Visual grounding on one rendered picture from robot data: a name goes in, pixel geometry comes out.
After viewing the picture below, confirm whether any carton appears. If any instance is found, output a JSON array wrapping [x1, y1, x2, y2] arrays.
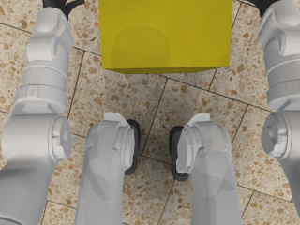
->
[[98, 0, 233, 74]]

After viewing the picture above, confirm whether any left robot forearm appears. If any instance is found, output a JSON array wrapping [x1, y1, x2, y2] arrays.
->
[[1, 7, 75, 157]]

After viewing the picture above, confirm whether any robot left upper arm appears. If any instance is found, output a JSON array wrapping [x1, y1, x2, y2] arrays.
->
[[0, 113, 74, 225]]

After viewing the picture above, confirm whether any left robot hand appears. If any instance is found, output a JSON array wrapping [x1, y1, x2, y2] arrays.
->
[[42, 0, 85, 20]]

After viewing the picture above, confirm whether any robot right upper arm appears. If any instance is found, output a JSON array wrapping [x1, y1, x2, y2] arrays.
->
[[261, 110, 300, 218]]

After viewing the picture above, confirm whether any right robot forearm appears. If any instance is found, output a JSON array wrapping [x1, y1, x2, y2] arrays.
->
[[257, 0, 300, 111]]

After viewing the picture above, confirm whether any left robot shin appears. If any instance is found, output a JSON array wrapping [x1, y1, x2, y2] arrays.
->
[[83, 112, 133, 170]]

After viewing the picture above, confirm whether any robot left foot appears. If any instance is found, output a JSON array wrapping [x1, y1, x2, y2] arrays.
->
[[124, 119, 141, 175]]

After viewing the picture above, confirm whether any right robot hand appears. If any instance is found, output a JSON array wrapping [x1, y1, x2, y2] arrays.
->
[[243, 0, 281, 18]]

